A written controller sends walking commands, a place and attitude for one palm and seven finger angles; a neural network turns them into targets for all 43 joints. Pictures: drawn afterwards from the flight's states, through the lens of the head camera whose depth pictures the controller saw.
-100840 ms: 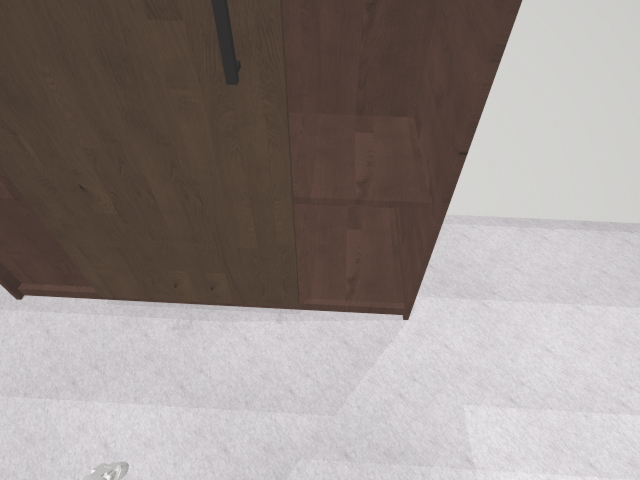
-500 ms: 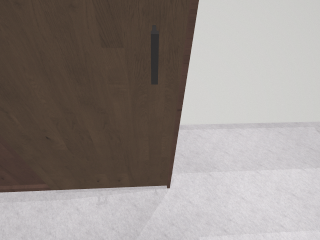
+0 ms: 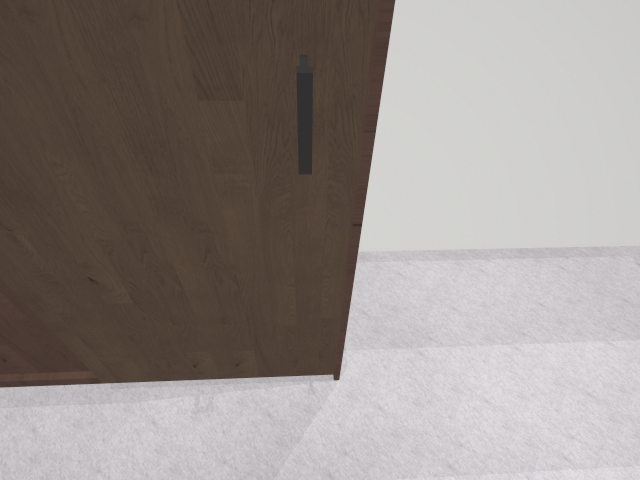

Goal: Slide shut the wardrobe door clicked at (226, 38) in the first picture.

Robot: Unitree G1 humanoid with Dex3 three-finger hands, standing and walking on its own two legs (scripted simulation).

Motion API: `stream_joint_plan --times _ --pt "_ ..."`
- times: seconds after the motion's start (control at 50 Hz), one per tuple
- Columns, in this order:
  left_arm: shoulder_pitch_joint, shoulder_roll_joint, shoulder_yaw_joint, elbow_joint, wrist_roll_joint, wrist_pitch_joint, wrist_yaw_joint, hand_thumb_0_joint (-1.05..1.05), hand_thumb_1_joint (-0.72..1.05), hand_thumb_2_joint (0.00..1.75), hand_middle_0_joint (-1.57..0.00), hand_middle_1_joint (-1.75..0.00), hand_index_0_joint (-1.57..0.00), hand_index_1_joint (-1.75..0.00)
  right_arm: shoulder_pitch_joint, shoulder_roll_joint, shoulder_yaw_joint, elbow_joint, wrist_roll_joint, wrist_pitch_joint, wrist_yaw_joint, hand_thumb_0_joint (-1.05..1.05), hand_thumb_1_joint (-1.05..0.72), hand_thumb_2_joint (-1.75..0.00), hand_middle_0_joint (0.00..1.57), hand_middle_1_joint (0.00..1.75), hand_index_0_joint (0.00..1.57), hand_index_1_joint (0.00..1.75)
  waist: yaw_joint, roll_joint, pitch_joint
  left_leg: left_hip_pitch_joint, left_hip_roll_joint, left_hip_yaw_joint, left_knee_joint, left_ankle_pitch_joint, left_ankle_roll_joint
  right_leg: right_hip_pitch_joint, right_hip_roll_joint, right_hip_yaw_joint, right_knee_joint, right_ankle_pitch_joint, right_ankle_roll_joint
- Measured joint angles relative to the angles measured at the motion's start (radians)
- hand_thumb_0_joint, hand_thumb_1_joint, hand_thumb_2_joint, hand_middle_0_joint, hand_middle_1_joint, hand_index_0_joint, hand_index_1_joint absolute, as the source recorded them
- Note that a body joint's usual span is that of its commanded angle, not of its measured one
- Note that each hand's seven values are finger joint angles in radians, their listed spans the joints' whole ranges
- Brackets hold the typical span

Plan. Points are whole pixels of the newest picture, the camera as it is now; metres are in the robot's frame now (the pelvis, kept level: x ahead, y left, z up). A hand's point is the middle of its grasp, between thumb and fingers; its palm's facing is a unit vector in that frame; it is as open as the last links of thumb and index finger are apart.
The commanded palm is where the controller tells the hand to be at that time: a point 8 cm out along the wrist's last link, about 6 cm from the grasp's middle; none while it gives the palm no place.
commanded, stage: look again from close up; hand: left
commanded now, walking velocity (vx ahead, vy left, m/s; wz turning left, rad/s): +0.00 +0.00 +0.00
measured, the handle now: (304, 117) +0.53 +0.06 +0.20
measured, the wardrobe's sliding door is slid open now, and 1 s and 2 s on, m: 0.00 0.00 0.00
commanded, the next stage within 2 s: raise the hand with hooked fingers in 0.92 s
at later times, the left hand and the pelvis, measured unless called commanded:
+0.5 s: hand out of the picture +0.06 +0.23 -0.16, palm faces -0.01 -0.96 -0.29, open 7.4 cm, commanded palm none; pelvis +0.01 +0.00 +0.00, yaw +0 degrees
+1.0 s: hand out of the picture +0.08 +0.23 -0.16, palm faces -0.01 -0.95 -0.31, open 7.4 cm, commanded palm none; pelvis +0.02 -0.01 +0.00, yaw +0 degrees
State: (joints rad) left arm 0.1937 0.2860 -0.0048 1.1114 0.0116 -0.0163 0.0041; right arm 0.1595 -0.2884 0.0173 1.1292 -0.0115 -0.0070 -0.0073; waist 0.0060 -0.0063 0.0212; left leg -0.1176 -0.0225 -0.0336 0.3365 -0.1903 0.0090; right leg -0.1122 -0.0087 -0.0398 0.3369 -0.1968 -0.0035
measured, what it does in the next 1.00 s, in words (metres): stands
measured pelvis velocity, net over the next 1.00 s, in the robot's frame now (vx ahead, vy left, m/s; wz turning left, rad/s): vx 0.02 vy -0.01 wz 0.00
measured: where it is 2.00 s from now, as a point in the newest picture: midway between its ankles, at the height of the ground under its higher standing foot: outside the picture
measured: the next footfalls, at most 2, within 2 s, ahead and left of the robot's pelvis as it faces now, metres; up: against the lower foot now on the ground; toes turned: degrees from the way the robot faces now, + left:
none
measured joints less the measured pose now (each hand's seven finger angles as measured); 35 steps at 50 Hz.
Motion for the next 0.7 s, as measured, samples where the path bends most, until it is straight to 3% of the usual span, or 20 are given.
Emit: stream_joint_plan --times 0.7 --pt "-0.029 0.028 0.006 -0.001 0.000 0.003 -0.008 0.01 0.90 0.90 -0.20 -0.30 -0.20 -0.30 -0.025 -0.027 0.004 -0.005 -0.001 -0.003 -0.001 0.01 -0.90 -0.90 0.20 0.30 0.20 0.30 0.002 0.000 0.005 0.015 0.005 -0.003 -0.019 -0.005 -0.006 0.013 0.005 -0.002 -0.014 -0.008 -0.006"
